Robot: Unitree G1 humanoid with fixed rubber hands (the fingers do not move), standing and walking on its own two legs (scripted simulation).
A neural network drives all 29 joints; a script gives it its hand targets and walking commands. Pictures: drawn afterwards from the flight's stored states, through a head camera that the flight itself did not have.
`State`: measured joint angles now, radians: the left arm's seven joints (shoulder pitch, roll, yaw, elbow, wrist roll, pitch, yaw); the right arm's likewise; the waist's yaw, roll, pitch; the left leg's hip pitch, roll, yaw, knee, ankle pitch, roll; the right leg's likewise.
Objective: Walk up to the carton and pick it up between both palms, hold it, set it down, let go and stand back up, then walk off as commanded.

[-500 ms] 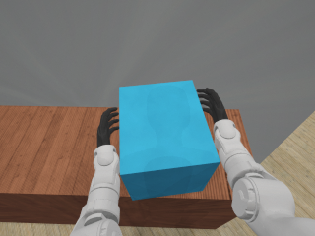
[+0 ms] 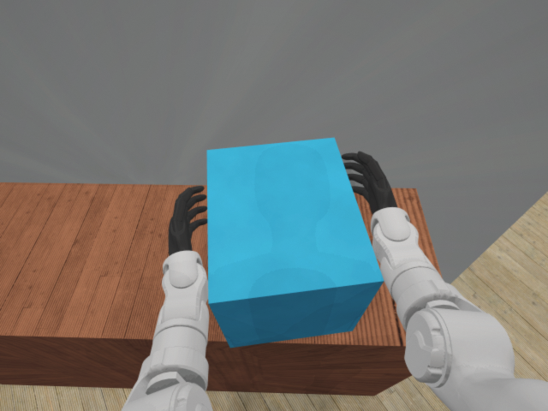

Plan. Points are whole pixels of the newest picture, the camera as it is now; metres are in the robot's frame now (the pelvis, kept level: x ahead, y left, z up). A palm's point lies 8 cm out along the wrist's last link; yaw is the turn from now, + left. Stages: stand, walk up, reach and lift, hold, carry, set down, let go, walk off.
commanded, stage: reach and lift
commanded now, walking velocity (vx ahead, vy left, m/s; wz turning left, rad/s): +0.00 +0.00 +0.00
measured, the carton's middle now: (282, 243) +0.38 +0.03 -0.02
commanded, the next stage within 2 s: none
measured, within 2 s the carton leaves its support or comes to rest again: leaves its support in 0.50 s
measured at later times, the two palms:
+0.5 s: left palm (183, 244) +0.34 +0.18 +0.03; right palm (382, 203) +0.40 -0.12 +0.06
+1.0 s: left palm (174, 232) +0.34 +0.18 +0.06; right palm (387, 198) +0.39 -0.12 +0.09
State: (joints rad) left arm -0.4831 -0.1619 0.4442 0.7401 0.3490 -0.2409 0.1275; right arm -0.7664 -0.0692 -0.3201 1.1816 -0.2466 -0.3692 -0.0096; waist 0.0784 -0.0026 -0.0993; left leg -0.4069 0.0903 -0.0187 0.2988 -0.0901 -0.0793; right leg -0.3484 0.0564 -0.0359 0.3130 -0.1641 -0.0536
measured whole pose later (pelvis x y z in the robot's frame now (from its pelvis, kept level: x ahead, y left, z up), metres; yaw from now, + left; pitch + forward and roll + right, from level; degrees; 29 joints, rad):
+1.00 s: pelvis -0.02 +0.00 +0.00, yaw +1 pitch +9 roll -1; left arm -0.50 -0.07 0.29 0.68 0.21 -0.12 0.13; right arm -0.70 -0.06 -0.15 1.00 -0.09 -0.27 -0.12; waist 0.04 -0.03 -0.12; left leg -0.40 0.09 -0.02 0.32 -0.07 -0.07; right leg -0.33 0.05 -0.06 0.33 -0.15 -0.05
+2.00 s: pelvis -0.03 +0.04 +0.00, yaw +1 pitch -5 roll -1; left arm -0.56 -0.06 0.27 0.27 0.26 0.49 0.01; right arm -0.71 -0.06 -0.10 0.68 0.10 0.20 -0.15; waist -0.05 -0.06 -0.03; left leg -0.14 0.03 -0.01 0.34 -0.12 -0.02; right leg -0.06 -0.01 -0.04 0.33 -0.18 0.01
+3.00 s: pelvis -0.01 +0.03 +0.00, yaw +2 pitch -8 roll -1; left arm -0.51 -0.04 0.26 0.09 0.24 0.64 -0.02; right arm -0.68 -0.10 0.00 0.52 0.22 0.32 -0.22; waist -0.07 -0.04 -0.02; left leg -0.07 0.03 -0.03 0.36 -0.15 -0.03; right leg 0.03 0.00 -0.06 0.30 -0.20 0.00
